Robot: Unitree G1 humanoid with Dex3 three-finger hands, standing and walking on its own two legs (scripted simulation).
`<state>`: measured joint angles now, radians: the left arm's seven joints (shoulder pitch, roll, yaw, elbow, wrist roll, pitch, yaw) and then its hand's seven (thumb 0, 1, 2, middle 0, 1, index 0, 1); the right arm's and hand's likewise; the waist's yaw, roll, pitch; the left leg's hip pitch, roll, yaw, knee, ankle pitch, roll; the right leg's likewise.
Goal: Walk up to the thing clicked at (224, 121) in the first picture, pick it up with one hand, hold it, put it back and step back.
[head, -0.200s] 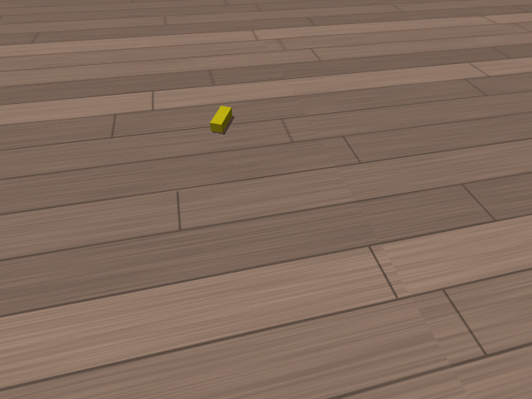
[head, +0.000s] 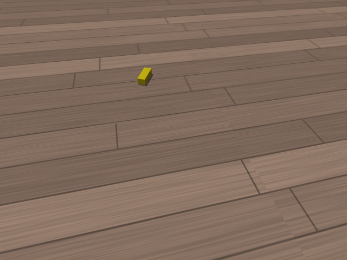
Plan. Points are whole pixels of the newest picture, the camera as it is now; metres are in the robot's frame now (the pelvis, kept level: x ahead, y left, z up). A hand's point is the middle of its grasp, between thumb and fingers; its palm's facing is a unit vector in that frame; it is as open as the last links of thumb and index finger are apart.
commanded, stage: stand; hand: left
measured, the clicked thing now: (144, 75) +1.94 +0.26 -0.75
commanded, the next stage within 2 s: walk up in 0.92 s
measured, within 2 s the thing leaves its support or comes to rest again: neither
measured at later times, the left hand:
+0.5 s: hand out of the picture +0.09 +0.25 -0.16, palm faces -0.04 -0.94 -0.34, open 7.4 cm
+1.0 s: hand out of the picture +0.10 +0.26 -0.15, palm faces +0.04 -0.95 -0.31, open 7.4 cm
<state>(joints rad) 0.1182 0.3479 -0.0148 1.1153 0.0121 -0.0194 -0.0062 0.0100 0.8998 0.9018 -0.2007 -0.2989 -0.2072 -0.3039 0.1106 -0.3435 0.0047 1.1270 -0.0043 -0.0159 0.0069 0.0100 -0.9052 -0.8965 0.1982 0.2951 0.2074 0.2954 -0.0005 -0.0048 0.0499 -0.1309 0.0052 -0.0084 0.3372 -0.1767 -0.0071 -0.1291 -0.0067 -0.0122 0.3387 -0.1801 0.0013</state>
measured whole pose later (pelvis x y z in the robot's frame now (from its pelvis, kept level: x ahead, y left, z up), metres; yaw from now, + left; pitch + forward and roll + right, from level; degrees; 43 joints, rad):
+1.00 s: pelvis +0.02 +0.00 +0.00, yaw +5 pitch -1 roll -1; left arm 0.11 0.37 0.04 1.04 0.04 -0.03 -0.06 0.01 0.90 0.90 -0.20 -0.30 -0.21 -0.30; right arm 0.19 -0.37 -0.03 1.09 -0.01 -0.02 0.04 0.01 -0.90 -0.90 0.20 0.30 0.21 0.30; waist -0.01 0.00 0.03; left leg -0.20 0.00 -0.06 0.47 -0.29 0.00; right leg -0.12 -0.02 -0.11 0.40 -0.33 -0.02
